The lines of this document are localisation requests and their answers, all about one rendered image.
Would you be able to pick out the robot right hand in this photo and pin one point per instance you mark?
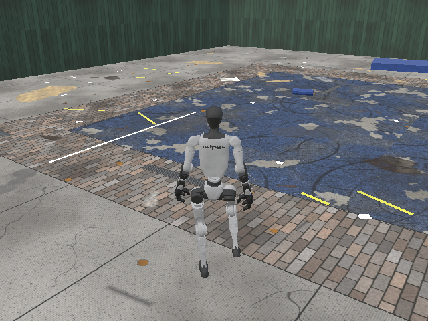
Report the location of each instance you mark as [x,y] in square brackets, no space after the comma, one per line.
[248,201]

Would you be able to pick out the robot right upper arm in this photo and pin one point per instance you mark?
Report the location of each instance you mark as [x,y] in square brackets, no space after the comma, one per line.
[238,153]

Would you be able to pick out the robot left upper arm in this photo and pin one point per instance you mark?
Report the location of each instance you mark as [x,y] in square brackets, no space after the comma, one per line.
[193,141]

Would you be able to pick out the left robot forearm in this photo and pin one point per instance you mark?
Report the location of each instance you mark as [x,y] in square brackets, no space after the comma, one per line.
[182,178]

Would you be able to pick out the robot left hand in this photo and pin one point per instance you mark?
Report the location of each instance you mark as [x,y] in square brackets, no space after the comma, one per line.
[182,192]

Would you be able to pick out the robot torso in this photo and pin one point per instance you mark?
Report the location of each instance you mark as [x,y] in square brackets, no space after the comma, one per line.
[214,157]

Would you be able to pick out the robot left shin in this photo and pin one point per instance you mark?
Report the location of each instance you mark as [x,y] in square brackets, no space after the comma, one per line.
[201,246]

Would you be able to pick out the right robot forearm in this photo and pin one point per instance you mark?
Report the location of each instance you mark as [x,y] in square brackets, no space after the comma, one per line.
[245,181]

